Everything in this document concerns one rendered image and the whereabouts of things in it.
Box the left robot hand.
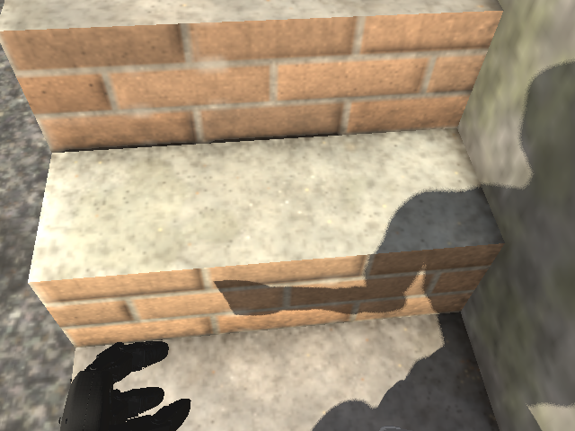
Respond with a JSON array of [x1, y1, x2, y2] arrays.
[[58, 341, 191, 431]]

